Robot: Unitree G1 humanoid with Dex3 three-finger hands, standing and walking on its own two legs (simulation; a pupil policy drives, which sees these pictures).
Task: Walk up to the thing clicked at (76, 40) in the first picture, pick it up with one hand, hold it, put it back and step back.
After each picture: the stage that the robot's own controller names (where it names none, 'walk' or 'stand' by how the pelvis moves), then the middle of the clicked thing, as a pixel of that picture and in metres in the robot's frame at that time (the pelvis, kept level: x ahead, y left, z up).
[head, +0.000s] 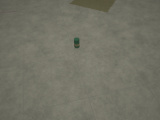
stand; (76, 42) +1.46 +0.09 -0.72
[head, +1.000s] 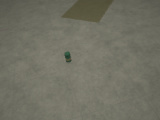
walk; (67, 57) +1.33 +0.28 -0.70
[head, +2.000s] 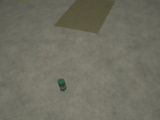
walk; (62, 84) +0.87 +0.30 -0.71
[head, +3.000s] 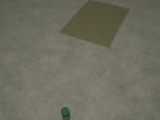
walk; (65, 114) +0.53 +0.19 -0.70
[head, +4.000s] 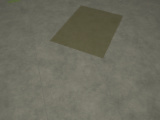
stand; out of the picture +0.38 +0.18 -0.71
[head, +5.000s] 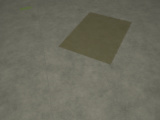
stand; out of the picture +0.38 +0.17 -0.72
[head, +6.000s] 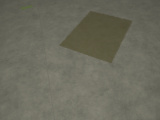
stand; out of the picture +0.39 +0.17 -0.73
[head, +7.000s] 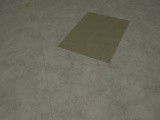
stand; out of the picture +0.39 +0.19 -0.73
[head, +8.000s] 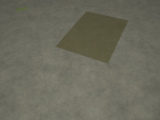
stand; out of the picture +0.38 +0.19 -0.73
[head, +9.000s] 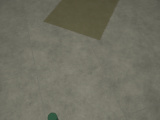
go down; (53, 119) +0.41 +0.19 -0.68
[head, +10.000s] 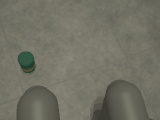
go down; (27, 62) +0.47 +0.22 -0.30
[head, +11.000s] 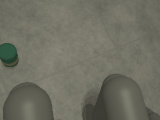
close in; (8, 56) +0.47 +0.23 -0.26
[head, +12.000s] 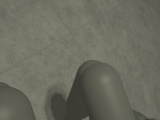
close in; out of the picture +0.46 +0.26 -0.22
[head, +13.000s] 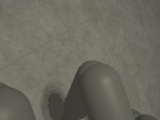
close; out of the picture +0.45 +0.27 -0.23
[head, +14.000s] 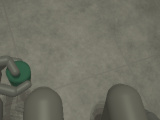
lift; (20, 77) +0.35 +0.23 -0.09
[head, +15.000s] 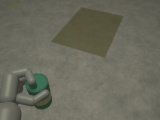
hold; (39, 92) +0.33 +0.16 +0.05
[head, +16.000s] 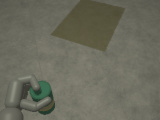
hold; (43, 98) +0.32 +0.16 -0.01
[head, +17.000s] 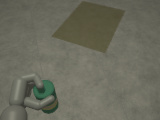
hold; (46, 97) +0.32 +0.15 +0.00
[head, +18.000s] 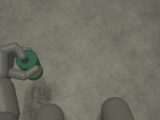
crouch; (30, 66) +0.42 +0.17 -0.09
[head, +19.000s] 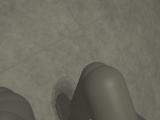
lower; out of the picture +0.44 +0.25 -0.24
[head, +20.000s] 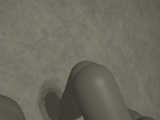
lower; out of the picture +0.43 +0.26 -0.24
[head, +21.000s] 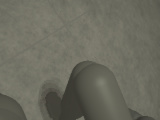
lower; out of the picture +0.43 +0.26 -0.24
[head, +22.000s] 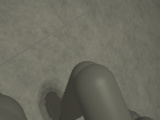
lower; out of the picture +0.43 +0.26 -0.24
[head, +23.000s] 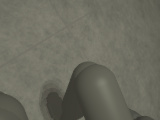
loosen; out of the picture +0.43 +0.26 -0.24
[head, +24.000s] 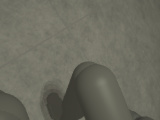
open; out of the picture +0.43 +0.26 -0.24
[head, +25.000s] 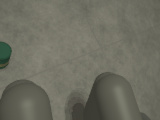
stand; (0, 56) +0.45 +0.23 -0.26
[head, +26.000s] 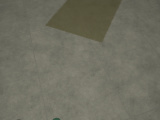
stand; out of the picture +0.40 +0.17 -0.62
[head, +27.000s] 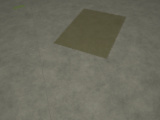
stand; out of the picture +0.40 +0.17 -0.67
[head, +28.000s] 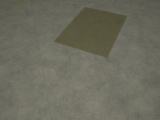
stand; out of the picture +0.39 +0.16 -0.67
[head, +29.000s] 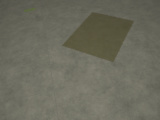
stand; out of the picture +0.41 +0.16 -0.72
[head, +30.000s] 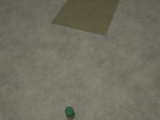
walk; (70, 113) +0.46 +0.15 -0.70
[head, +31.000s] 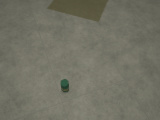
walk; (64, 85) +0.67 +0.14 -0.69
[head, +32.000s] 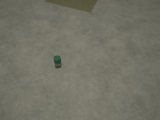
walk; (57, 61) +0.96 +0.25 -0.70
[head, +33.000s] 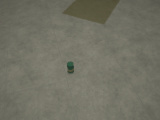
stand; (70, 67) +1.03 +0.16 -0.71
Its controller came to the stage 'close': yes
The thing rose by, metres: 0.71
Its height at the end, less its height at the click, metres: +0.00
